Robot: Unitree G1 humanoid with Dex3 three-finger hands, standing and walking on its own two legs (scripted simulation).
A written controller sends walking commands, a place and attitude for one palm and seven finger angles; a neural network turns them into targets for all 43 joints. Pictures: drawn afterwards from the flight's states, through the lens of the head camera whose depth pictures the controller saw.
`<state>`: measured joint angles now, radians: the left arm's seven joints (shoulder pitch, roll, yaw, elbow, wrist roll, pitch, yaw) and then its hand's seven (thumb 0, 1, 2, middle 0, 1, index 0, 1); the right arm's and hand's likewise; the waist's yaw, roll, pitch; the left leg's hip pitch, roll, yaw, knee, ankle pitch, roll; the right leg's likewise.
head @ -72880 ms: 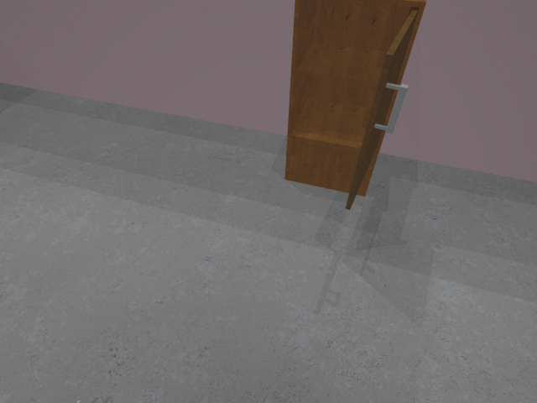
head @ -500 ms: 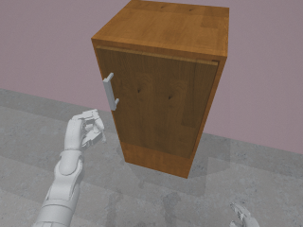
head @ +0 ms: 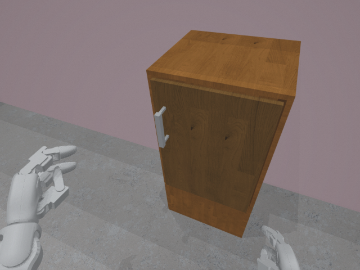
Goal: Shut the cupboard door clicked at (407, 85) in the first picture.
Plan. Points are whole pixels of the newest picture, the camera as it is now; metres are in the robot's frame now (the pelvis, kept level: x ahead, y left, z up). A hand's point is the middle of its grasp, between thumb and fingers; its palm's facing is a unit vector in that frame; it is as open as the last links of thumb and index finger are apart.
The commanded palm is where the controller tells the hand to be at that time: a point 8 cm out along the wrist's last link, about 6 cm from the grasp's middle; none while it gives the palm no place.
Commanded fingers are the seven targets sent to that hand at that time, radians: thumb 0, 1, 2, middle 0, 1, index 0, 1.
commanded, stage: draw the hand back to the body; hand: left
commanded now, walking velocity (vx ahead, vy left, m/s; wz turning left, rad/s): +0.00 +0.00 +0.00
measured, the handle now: (162, 127) +0.59 +0.14 -0.04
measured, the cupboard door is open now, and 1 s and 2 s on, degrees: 0 0 0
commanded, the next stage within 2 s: step back with the hand held close in 0.48 s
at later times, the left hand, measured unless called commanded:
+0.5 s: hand (48, 194) +0.19 +0.25 +0.16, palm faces +0.45 -0.80 -0.40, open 7.4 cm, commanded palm +0.14 +0.29 +0.17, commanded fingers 0.00 0.90 0.90 -0.20 -0.30 -0.20 -0.30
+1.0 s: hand (34, 202) +0.17 +0.27 +0.16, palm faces +0.40 -0.77 -0.50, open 7.4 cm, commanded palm +0.12 +0.30 +0.17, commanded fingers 0.00 0.90 0.90 -0.20 -0.30 -0.20 -0.30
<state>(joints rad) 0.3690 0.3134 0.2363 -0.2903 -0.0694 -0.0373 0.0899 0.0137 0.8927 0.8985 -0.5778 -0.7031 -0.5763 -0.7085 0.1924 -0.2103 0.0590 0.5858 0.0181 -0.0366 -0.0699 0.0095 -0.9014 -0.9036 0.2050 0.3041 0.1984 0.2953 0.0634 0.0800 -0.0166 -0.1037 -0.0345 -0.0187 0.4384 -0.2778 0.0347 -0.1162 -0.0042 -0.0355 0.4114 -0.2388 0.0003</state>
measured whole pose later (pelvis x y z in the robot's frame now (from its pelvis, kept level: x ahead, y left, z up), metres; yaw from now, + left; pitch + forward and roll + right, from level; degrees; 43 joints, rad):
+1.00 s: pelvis -0.03 +0.00 +0.00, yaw -1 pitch +1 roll +0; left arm 0.55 0.41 0.40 -0.42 -0.08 -0.15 0.12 0.01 0.89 0.90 -0.21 -0.30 -0.21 -0.30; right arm 0.19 -0.25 -0.02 0.56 0.03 0.03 -0.10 0.01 -0.90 -0.90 0.20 0.30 0.20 0.29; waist 0.01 0.06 -0.03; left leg -0.26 -0.04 0.00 0.50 -0.26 0.04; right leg -0.28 -0.01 -0.02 0.48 -0.21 0.01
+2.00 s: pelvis -0.14 +0.00 -0.02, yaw +3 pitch +2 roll -2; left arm 0.52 0.43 0.41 -0.53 -0.03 -0.28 0.15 0.01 0.88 0.90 -0.21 -0.30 -0.21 -0.30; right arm 0.19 -0.21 -0.02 0.62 0.00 -0.07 -0.06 0.01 -0.90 -0.90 0.21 0.30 0.20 0.30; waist 0.00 -0.01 -0.04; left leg -0.52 -0.02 -0.03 0.72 -0.34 0.00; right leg -0.39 0.06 0.05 0.56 -0.20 0.01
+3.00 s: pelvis -0.28 +0.06 -0.01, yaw -6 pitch +1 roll -1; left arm 0.62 0.47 0.47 -0.55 -0.04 -0.26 0.16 0.01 0.88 0.90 -0.22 -0.30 -0.22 -0.30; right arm 0.32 -0.18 0.03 0.65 -0.01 -0.09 -0.06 0.01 -0.90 -0.90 0.21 0.30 0.20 0.30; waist 0.03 -0.04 -0.11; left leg -0.49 0.01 0.03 0.80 -0.31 0.00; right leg -0.16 -0.01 0.04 0.51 -0.38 -0.02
